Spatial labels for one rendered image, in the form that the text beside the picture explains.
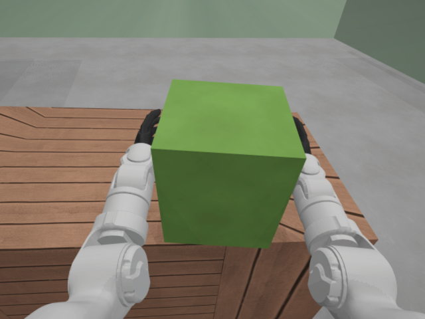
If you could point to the robot left upper arm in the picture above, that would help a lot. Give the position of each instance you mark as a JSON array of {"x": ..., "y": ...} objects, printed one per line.
[{"x": 105, "y": 282}]

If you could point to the left robot hand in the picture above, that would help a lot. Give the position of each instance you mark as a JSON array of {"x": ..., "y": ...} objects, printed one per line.
[{"x": 147, "y": 129}]

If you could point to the left robot forearm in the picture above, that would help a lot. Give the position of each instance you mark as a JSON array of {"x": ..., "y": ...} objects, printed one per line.
[{"x": 124, "y": 217}]

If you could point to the pedestal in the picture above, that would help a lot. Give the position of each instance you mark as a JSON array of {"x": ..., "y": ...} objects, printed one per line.
[{"x": 56, "y": 168}]

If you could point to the right robot hand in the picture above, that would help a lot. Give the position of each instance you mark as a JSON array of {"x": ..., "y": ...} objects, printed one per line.
[{"x": 302, "y": 136}]

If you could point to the robot right upper arm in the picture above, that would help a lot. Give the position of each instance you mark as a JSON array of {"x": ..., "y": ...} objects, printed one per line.
[{"x": 355, "y": 283}]

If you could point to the right robot forearm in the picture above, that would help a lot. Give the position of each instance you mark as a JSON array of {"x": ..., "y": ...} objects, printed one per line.
[{"x": 322, "y": 214}]

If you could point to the carton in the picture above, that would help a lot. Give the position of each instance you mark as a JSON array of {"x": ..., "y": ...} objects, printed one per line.
[{"x": 226, "y": 158}]

